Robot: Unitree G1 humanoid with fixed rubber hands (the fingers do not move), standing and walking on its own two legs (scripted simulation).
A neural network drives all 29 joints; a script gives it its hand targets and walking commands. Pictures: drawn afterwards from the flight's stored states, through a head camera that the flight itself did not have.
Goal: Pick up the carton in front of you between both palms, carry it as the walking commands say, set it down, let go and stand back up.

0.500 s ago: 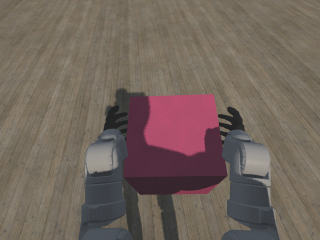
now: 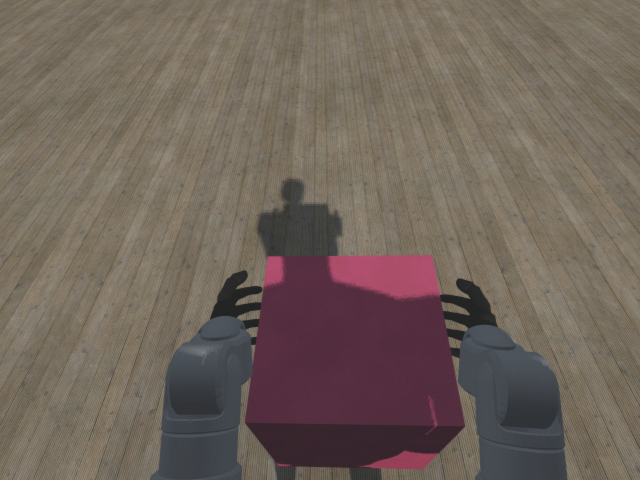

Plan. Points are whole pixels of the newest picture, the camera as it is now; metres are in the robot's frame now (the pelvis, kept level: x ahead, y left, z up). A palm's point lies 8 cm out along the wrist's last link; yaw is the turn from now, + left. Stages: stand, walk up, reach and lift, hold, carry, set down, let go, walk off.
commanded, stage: carry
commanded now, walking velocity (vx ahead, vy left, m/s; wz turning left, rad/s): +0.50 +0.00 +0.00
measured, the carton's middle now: (349, 368) +0.28 +0.00 -0.04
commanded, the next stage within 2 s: none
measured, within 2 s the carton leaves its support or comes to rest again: neither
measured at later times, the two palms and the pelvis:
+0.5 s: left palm (258, 154) +0.61 +0.16 +0.09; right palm (431, 161) +0.57 -0.13 +0.09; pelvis +0.33 +0.04 +0.00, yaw -4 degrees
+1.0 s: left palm (288, 91) +0.81 +0.13 +0.10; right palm (430, 95) +0.80 -0.16 +0.09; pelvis +0.53 -0.01 -0.01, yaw -1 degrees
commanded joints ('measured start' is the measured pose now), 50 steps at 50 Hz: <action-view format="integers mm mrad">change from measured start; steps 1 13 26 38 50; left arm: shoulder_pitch -290 -279 -242 -260 -203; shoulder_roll -1095 -889 -1012 -1043 -995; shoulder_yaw -565 -599 -627 -571 -562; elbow -172 -231 -247 -181 -152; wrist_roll -394 -364 -362 -388 -353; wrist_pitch -41 33 -11 9 -5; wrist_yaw -263 -214 -211 -253 -237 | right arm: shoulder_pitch -362 -305 -309 -402 -331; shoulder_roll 1053 862 914 984 937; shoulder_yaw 590 559 588 631 603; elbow -194 -170 -272 -259 -219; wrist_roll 360 392 402 417 379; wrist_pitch -87 -11 -42 -19 -25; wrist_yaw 231 233 265 257 248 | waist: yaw -2 -56 -40 -25 -28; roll -171 241 191 -134 -28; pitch -229 -308 -182 -378 -357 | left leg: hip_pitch -64 788 528 279 367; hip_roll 13 366 165 17 88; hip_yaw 62 -541 89 16 -16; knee -352 -693 -701 -621 -495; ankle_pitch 221 514 831 -1 521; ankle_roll -8 275 78 -25 -30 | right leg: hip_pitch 325 -481 -214 319 226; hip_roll -196 30 22 -208 -131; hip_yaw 136 182 15 210 127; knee -167 936 205 13 179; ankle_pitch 320 -298 177 650 777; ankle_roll -60 56 76 -47 -23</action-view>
